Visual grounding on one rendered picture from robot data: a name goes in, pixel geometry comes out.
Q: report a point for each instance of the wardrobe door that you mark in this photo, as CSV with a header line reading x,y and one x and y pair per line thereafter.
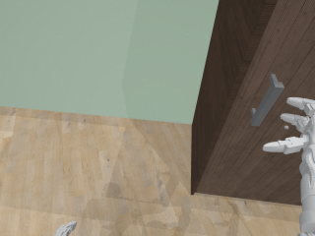
x,y
238,166

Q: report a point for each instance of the left robot hand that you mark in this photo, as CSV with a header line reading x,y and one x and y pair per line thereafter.
x,y
65,230

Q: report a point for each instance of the right robot forearm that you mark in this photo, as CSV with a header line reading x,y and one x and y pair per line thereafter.
x,y
307,190

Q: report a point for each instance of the right robot hand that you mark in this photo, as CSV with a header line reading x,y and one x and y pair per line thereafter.
x,y
304,125

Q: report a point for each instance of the handle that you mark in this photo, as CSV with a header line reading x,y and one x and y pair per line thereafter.
x,y
267,102

